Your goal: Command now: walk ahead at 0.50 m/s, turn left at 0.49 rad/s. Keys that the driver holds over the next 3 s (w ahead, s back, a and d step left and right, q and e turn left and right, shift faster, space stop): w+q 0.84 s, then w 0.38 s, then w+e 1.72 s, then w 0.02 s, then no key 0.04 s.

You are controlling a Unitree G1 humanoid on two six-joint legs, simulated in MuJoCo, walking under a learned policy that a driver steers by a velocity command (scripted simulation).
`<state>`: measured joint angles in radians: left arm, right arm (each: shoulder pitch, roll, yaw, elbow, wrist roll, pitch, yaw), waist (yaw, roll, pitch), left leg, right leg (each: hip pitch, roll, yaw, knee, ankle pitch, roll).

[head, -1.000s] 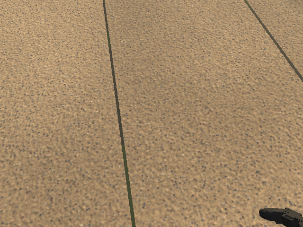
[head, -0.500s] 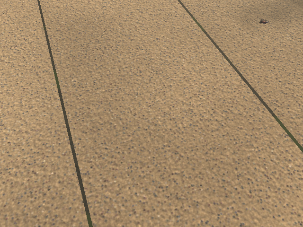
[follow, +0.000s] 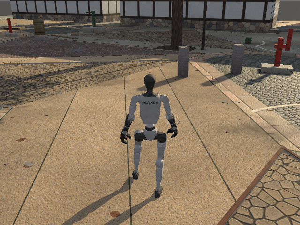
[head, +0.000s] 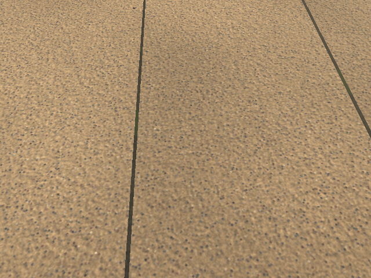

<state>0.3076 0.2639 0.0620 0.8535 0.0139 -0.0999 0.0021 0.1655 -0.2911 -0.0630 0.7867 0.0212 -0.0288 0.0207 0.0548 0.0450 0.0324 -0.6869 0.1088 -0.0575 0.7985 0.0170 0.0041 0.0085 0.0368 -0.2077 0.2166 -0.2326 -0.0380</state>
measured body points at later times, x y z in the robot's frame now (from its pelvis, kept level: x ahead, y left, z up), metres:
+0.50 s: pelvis +0.29 +0.06 +0.00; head +0.32 +0.09 +0.45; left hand +0.42 +0.37 -0.09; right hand +0.42 -0.20 -0.10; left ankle +0.23 +0.12 -0.74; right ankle +0.50 -0.08 -0.68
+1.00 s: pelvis +0.56 +0.11 +0.00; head +0.58 +0.13 +0.45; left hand +0.42 +0.37 -0.12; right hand +0.86 +0.01 -0.08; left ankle +0.59 +0.33 -0.69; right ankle +0.57 -0.01 -0.74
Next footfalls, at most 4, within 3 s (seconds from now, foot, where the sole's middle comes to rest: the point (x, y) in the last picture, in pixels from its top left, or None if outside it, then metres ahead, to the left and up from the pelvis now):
0.18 left None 0.27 0.13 -0.78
0.66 right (203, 247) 0.60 0.01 -0.78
1.16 left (107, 221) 0.69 0.38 -0.78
1.70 right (132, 145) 1.07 0.34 -0.78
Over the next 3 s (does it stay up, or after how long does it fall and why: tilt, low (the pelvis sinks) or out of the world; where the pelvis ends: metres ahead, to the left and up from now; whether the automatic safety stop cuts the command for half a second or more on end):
stays up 1.56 0.41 0.00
